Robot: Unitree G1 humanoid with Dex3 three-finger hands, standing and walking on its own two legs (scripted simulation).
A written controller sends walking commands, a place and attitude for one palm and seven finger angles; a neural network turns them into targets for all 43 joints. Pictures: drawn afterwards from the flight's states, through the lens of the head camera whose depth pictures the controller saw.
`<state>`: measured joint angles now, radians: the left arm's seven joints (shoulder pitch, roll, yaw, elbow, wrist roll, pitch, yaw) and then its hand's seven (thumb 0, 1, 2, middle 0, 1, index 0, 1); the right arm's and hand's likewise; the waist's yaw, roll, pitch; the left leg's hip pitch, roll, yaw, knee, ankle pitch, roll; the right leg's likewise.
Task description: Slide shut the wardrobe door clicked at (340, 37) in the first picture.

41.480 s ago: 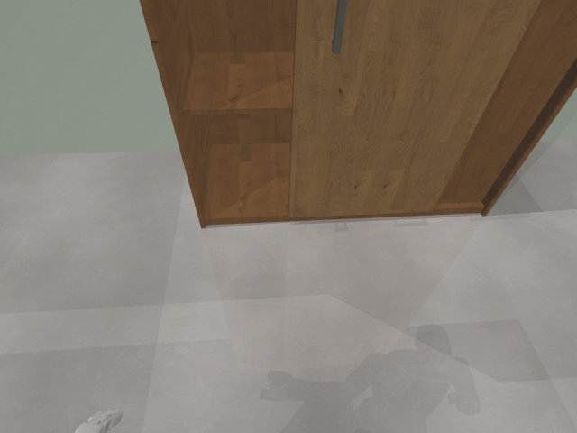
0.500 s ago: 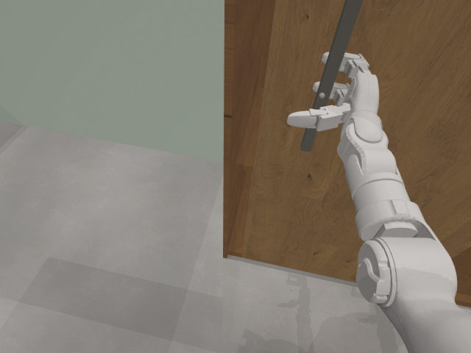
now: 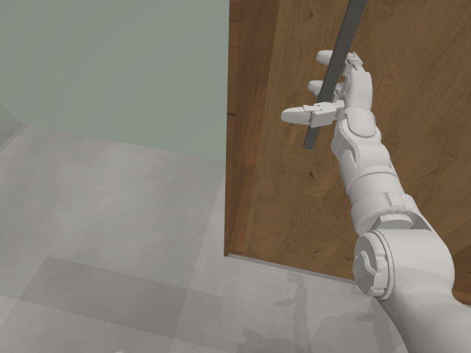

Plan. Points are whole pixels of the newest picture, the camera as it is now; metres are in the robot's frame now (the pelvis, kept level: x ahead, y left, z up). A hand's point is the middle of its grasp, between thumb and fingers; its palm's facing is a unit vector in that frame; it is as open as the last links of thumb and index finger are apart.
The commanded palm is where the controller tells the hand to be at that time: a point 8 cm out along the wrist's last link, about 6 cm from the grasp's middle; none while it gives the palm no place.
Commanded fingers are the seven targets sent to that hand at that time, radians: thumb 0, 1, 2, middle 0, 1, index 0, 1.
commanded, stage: slide the fingers in behind the handle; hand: right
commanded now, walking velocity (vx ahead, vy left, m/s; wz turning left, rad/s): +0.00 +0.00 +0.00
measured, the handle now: (330, 75) +0.55 -0.08 +0.20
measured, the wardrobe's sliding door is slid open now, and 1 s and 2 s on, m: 0.06 0.06 0.06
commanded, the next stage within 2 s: grip the handle and tug to test in 0.16 s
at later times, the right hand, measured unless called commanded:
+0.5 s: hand (316, 92) +0.49 -0.05 +0.20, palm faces +0.03 +1.00 +0.01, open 12.7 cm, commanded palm +0.47 -0.10 +0.19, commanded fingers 0.00 -0.11 -0.56 0.37 1.29 0.37 1.29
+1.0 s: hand (317, 91) +0.50 -0.05 +0.20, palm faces +0.03 +1.00 +0.02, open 5.6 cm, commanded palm +0.46 -0.10 +0.19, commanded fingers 0.00 -0.90 -0.90 0.45 1.40 0.45 1.40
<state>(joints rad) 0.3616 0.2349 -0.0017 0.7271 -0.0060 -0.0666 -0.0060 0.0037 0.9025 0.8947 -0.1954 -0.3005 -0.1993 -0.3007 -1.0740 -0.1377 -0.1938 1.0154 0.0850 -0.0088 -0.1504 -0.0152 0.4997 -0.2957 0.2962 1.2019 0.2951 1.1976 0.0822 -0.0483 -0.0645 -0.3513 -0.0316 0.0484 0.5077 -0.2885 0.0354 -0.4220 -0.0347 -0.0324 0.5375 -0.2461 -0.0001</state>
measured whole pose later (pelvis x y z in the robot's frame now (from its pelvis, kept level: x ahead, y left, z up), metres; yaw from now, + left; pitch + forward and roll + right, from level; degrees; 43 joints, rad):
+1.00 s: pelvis +0.01 +0.00 +0.00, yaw +1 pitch +8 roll +0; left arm 0.37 0.23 0.01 0.72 -0.01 -0.07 -0.02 0.00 0.90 0.89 -0.20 -0.30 -0.20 -0.30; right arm -1.01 -0.13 -0.19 0.92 0.09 0.01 -0.15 0.00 -0.73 -0.82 0.38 1.37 0.39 1.34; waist 0.08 -0.05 -0.08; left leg -0.33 -0.03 0.03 0.49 -0.29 0.03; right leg -0.40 -0.04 -0.05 0.52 -0.26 0.00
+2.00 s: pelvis +0.06 +0.01 +0.01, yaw -1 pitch +6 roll -1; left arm 0.22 0.23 0.01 0.68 0.00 0.00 0.01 0.01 0.90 0.89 -0.19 -0.30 -0.20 -0.30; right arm -0.78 -0.04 -0.08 0.46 0.10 0.30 -0.18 0.00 -0.77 -0.84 0.36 1.38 0.37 1.37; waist 0.01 -0.05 -0.08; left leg -0.20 -0.02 0.06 0.44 -0.32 0.03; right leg -0.29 -0.02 0.00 0.50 -0.26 0.00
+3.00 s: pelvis +0.06 +0.11 +0.00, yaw -6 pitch -2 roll +2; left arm 0.14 0.20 0.03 0.68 -0.05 -0.10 0.02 0.01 0.90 0.89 -0.19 -0.30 -0.20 -0.30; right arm -0.96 -0.18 0.08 0.57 0.11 -0.08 -0.07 -0.07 -0.79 -0.85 0.48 1.40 0.17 1.40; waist -0.13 -0.05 0.27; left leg -0.50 0.07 0.00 0.89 -0.36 0.02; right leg -0.19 -0.16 0.05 0.57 -0.34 0.09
